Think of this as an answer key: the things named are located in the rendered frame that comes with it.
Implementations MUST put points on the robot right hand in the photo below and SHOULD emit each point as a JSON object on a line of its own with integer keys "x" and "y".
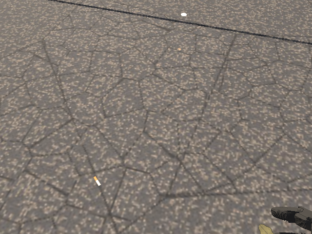
{"x": 300, "y": 216}

